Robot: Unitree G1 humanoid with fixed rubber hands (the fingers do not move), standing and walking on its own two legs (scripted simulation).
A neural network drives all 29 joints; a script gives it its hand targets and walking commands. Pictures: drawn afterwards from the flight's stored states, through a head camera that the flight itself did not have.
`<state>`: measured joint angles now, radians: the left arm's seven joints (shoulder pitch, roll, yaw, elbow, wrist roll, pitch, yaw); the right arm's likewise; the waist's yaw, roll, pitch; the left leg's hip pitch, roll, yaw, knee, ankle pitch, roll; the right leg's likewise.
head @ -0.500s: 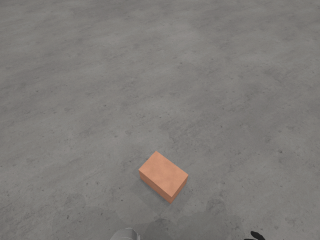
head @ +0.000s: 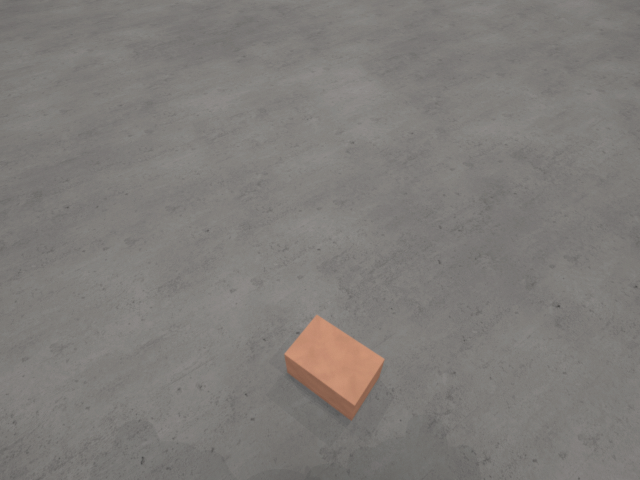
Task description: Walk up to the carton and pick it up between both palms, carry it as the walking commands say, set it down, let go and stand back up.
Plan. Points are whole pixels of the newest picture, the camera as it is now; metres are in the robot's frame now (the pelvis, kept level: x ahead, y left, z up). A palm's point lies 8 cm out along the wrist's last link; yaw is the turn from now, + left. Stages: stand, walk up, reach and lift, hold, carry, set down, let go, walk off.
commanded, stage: walk up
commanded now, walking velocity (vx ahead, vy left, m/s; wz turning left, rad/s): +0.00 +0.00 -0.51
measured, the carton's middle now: (333, 366) +0.53 -0.02 -0.70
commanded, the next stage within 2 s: stand in 1.92 s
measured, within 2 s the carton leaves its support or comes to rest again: neither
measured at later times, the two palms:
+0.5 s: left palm (38, 446) +0.18 +0.41 -0.13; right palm out of the picture +0.06 -0.13 -0.11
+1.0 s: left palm (97, 333) +0.35 +0.38 -0.12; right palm out of the picture +0.13 -0.06 -0.14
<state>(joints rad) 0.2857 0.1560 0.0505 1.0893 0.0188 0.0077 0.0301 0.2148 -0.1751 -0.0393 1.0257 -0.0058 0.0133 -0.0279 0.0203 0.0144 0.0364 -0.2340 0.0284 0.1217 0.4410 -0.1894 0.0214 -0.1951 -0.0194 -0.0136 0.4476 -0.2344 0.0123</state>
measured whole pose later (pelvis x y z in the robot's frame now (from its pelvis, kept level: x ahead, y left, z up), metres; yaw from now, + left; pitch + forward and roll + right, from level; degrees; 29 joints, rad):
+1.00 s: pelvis +0.19 +0.18 +0.00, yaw -28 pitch +2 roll +2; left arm 0.22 0.20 0.06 0.96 0.02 -0.01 0.03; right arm 0.21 -0.21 -0.05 0.89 -0.02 0.04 -0.02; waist 0.01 0.00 0.08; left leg -0.49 0.10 0.03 0.89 -0.33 -0.07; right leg -0.22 -0.06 -0.03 0.45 -0.26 0.00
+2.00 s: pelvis +0.18 +0.17 +0.01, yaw -34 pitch -1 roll +0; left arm 0.20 0.16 0.02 1.11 0.01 -0.01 0.03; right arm 0.25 -0.17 -0.02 1.08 -0.01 0.00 -0.03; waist -0.01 -0.01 0.03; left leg -0.13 0.01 0.04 0.36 -0.21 0.00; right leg -0.11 0.01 -0.02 0.35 -0.22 -0.02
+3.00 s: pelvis +0.11 +0.23 -0.09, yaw -33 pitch +16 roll -1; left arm -0.45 0.23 0.16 0.64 -0.02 0.42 -0.04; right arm -0.45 -0.19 -0.14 0.65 0.04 0.42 -0.01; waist 0.00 0.00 0.08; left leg -1.00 0.00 0.00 1.10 -0.38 0.01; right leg -0.97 0.00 -0.03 1.10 -0.40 -0.01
